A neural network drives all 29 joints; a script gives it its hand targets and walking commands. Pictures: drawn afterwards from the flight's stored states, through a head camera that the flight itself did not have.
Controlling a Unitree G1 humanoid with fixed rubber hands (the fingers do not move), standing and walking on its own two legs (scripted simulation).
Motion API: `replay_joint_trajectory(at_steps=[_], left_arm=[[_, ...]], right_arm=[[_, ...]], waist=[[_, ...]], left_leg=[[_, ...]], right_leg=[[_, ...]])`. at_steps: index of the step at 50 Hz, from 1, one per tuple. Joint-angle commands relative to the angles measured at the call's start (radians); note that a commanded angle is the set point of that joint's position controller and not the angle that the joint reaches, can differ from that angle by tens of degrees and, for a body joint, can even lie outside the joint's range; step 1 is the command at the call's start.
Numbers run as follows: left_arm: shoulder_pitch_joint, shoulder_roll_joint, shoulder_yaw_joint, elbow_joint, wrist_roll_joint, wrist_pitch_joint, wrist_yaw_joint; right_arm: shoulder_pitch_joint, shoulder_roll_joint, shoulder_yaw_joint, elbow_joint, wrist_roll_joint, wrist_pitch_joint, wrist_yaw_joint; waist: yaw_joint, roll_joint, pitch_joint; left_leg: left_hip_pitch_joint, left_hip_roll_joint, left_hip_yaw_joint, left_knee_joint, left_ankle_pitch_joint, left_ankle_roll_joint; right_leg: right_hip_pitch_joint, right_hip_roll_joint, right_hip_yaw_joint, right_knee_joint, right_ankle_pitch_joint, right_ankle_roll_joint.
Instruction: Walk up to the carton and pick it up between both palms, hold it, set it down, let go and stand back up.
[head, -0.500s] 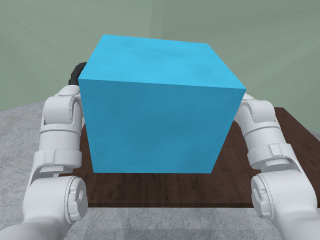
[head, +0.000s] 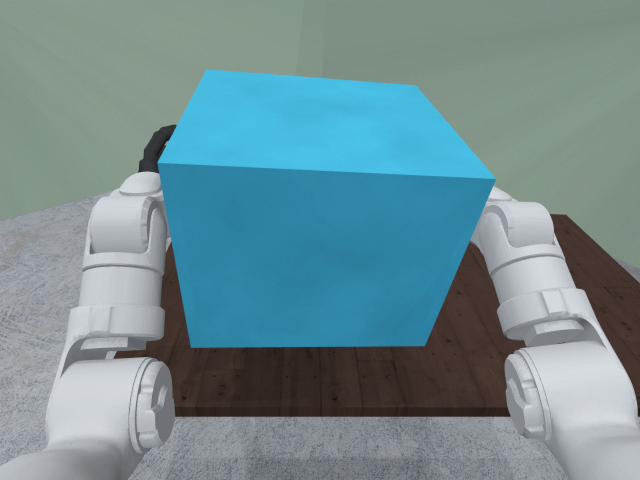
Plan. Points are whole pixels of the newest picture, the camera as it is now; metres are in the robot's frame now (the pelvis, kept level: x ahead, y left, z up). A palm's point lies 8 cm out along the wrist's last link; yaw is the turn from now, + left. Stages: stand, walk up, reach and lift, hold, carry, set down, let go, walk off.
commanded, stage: hold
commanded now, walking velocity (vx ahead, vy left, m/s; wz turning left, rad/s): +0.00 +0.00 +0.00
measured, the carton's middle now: (313, 204) +0.38 +0.00 +0.24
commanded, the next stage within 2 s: set down in 0.36 s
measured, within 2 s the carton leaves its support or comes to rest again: neither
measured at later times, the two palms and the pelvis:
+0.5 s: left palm (152, 187) +0.37 +0.18 +0.27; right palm (458, 200) +0.37 -0.18 +0.25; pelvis +0.00 +0.00 +0.00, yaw +0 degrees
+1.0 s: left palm (164, 219) +0.40 +0.19 +0.21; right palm (431, 232) +0.41 -0.17 +0.18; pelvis +0.01 -0.02 +0.00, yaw +3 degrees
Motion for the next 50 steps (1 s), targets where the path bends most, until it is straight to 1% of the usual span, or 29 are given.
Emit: replay_joint_trajectory(at_steps=[1,3,4,7,8,9,11,12,13,14,15,18,19,20,21,22,23,24,28,31,34,37,38,39,40,42,47,48,50], left_arm=[[-0.888,-0.666,-0.451,-0.270,-0.207,-0.076,-0.175],[-0.883,-0.637,-0.410,-0.244,-0.186,-0.076,-0.182],[-0.882,-0.642,-0.432,-0.268,-0.197,-0.079,-0.177],[-0.903,-0.655,-0.457,-0.292,-0.219,-0.081,-0.174],[-0.925,-0.658,-0.458,-0.287,-0.217,-0.083,-0.176],[-0.923,-0.654,-0.447,-0.276,-0.210,-0.085,-0.174],[-0.898,-0.658,-0.453,-0.271,-0.212,-0.080,-0.170],[-0.892,-0.653,-0.442,-0.268,-0.205,-0.082,-0.173],[-0.919,-0.654,-0.448,-0.276,-0.206,-0.081,-0.174],[-0.920,-0.663,-0.458,-0.274,-0.215,-0.084,-0.173],[-0.906,-0.654,-0.440,-0.259,-0.200,-0.082,-0.174],[-0.915,-0.651,-0.437,-0.224,-0.198,-0.078,-0.180],[-0.890,-0.637,-0.348,-0.237,-0.155,-0.080,-0.196],[-0.889,-0.649,-0.361,-0.241,-0.163,-0.087,-0.201],[-0.914,-0.662,-0.365,-0.237,-0.173,-0.092,-0.203],[-0.950,-0.667,-0.384,-0.270,-0.178,-0.106,-0.200],[-0.949,-0.661,-0.384,-0.250,-0.180,-0.115,-0.202],[-0.962,-0.675,-0.405,-0.258,-0.177,-0.129,-0.203],[-0.916,-0.640,-0.310,-0.063,-0.104,-0.186,-0.215],[-0.932,-0.667,-0.319,-0.047,-0.082,-0.230,-0.217],[-0.847,-0.641,-0.311,0.015,-0.070,-0.264,-0.217],[-0.836,-0.667,-0.335,0.025,-0.075,-0.296,-0.207],[-0.829,-0.651,-0.326,0.041,-0.078,-0.310,-0.211],[-0.824,-0.662,-0.329,0.042,-0.079,-0.318,-0.211],[-0.807,-0.679,-0.359,0.014,-0.087,-0.323,-0.211],[-0.810,-0.706,-0.408,-0.037,-0.100,-0.343,-0.198],[-0.808,-0.753,-0.552,-0.264,-0.132,-0.369,-0.164],[-0.789,-0.742,-0.559,-0.292,-0.140,-0.368,-0.158],[-0.751,-0.727,-0.573,-0.326,-0.129,-0.361,-0.153]], right_arm=[[-1.071,0.671,0.241,-0.503,0.207,-0.076,0.130],[-1.080,0.689,0.248,-0.480,0.202,-0.073,0.130],[-1.093,0.692,0.261,-0.527,0.204,-0.082,0.132],[-1.094,0.695,0.250,-0.535,0.207,-0.079,0.130],[-1.073,0.689,0.241,-0.483,0.203,-0.069,0.133],[-1.084,0.701,0.244,-0.491,0.202,-0.072,0.133],[-1.074,0.690,0.237,-0.474,0.192,-0.075,0.139],[-1.087,0.700,0.249,-0.484,0.200,-0.076,0.139],[-1.058,0.680,0.227,-0.448,0.189,-0.073,0.138],[-1.093,0.702,0.243,-0.483,0.199,-0.077,0.140],[-1.075,0.687,0.236,-0.462,0.199,-0.073,0.136],[-1.074,0.685,0.231,-0.446,0.193,-0.069,0.134],[-0.983,0.709,0.228,-0.425,0.185,-0.067,0.145],[-0.976,0.707,0.221,-0.423,0.182,-0.075,0.144],[-1.032,0.714,0.224,-0.443,0.183,-0.088,0.146],[-1.063,0.714,0.225,-0.466,0.183,-0.108,0.150],[-1.073,0.710,0.223,-0.466,0.172,-0.126,0.151],[-1.090,0.705,0.225,-0.480,0.158,-0.154,0.153],[-1.087,0.687,0.150,-0.314,0.023,-0.229,0.181],[-1.100,0.685,0.101,-0.276,-0.036,-0.309,0.203],[-1.045,0.674,0.086,-0.184,-0.074,-0.354,0.211],[-1.056,0.656,0.063,-0.187,-0.104,-0.408,0.213],[-1.061,0.669,0.077,-0.195,-0.112,-0.420,0.209],[-1.060,0.673,0.079,-0.194,-0.116,-0.433,0.208],[-1.050,0.678,0.093,-0.233,-0.107,-0.444,0.203],[-1.066,0.700,0.149,-0.306,-0.075,-0.467,0.196],[-1.003,0.701,0.236,-0.440,-0.008,-0.502,0.174],[-0.991,0.697,0.262,-0.501,0.000,-0.504,0.171],[-0.943,0.689,0.271,-0.514,0.005,-0.497,0.159]], waist=[[-0.016,0.044,-0.459],[0.016,0.012,-0.441],[0.011,0.014,-0.480],[-0.002,0.029,-0.484],[-0.011,0.034,-0.459],[0.007,0.039,-0.466],[-0.002,0.033,-0.453],[0.011,0.019,-0.456],[-0.013,0.038,-0.441],[-0.004,0.029,-0.472],[0.001,0.029,-0.446],[-0.007,0.039,-0.438],[0.028,0.009,-0.360],[0.006,0.025,-0.361],[0.016,0.010,-0.398],[0.018,0.037,-0.443],[0.019,0.022,-0.469],[0.014,0.046,-0.494],[0.027,0.036,-0.376],[0.025,0.051,-0.379],[0.007,0.022,-0.350],[-0.005,0.024,-0.374],[0.006,-0.002,-0.356],[0.001,-0.009,-0.365],[-0.012,-0.014,-0.385],[0.007,0.016,-0.470],[-0.024,0.100,-0.613],[-0.014,0.084,-0.636],[-0.027,0.079,-0.612]], left_leg=[[0.184,-0.024,-0.041,-0.031,0.245,-0.042],[0.163,-0.031,-0.030,-0.038,0.218,-0.029],[0.182,-0.028,-0.035,-0.030,0.238,-0.029],[0.182,-0.027,-0.039,-0.025,0.256,-0.037],[0.185,-0.023,-0.040,-0.032,0.236,-0.038],[0.180,-0.027,-0.034,-0.036,0.220,-0.037],[0.185,-0.019,-0.038,-0.040,0.225,-0.043],[0.177,-0.020,-0.037,-0.040,0.221,-0.036],[0.181,-0.021,-0.040,-0.043,0.206,-0.039],[0.177,-0.020,-0.037,-0.037,0.227,-0.042],[0.162,-0.026,-0.038,-0.040,0.205,-0.034],[0.164,-0.026,-0.038,-0.042,0.192,-0.033],[0.138,-0.051,-0.022,-0.083,0.185,-0.005],[0.147,-0.052,-0.026,-0.087,0.176,-0.005],[0.150,-0.050,-0.026,-0.082,0.183,-0.005],[0.162,-0.044,-0.031,-0.073,0.194,-0.014],[0.172,-0.042,-0.031,-0.070,0.199,-0.012],[0.201,-0.042,-0.035,-0.062,0.226,-0.022],[0.192,-0.029,-0.029,-0.112,0.051,-0.014],[0.220,-0.025,-0.020,-0.124,0.015,-0.025],[0.246,-0.029,-0.020,-0.116,0.042,-0.021],[0.278,-0.028,-0.023,-0.103,0.090,-0.027],[0.250,-0.035,-0.014,-0.104,0.076,-0.016],[0.260,-0.038,-0.014,-0.100,0.099,-0.015],[0.282,-0.036,-0.019,-0.084,0.158,-0.020],[0.309,-0.040,-0.021,-0.054,0.266,-0.034],[0.447,-0.037,-0.044,0.034,0.591,-0.093],[0.441,-0.040,-0.041,0.045,0.616,-0.092],[0.426,-0.045,-0.046,0.048,0.613,-0.092]], right_leg=[[0.121,0.023,0.050,-0.003,0.268,0.029],[0.134,0.020,0.048,-0.009,0.238,0.032],[0.137,0.020,0.049,-0.003,0.263,0.031],[0.135,0.023,0.051,-0.001,0.275,0.028],[0.108,0.027,0.048,-0.006,0.251,0.027],[0.111,0.023,0.047,-0.010,0.230,0.027],[0.097,0.023,0.045,-0.009,0.228,0.031],[0.102,0.023,0.045,-0.010,0.223,0.029],[0.102,0.021,0.049,-0.011,0.225,0.026],[0.118,0.023,0.048,-0.003,0.242,0.026],[0.123,0.021,0.050,-0.009,0.233,0.027],[0.112,0.016,0.050,-0.011,0.228,0.028],[0.144,0.015,0.035,-0.012,0.253,0.025],[0.139,0.010,0.033,-0.006,0.266,0.027],[0.136,0.018,0.030,0.000,0.251,0.026],[0.131,0.022,0.029,0.003,0.248,0.021],[0.134,0.023,0.029,-0.003,0.236,0.019],[0.130,0.024,0.024,-0.004,0.238,0.012],[0.059,0.009,0.001,-0.040,0.040,0.006],[0.059,0.012,-0.021,-0.040,-0.009,-0.003],[0.053,0.008,-0.032,-0.055,0.009,0.009],[0.051,0.007,-0.047,-0.052,0.038,0.011],[0.063,0.003,-0.043,-0.055,0.041,0.021],[0.078,0.005,-0.050,-0.048,0.070,0.024],[0.085,0.010,-0.055,-0.041,0.127,0.030],[0.126,0.013,-0.053,-0.024,0.217,0.029],[0.143,0.032,-0.061,0.003,0.407,0.032],[0.167,0.033,-0.056,0.010,0.451,0.034],[0.176,0.024,-0.050,0.023,0.500,0.043]])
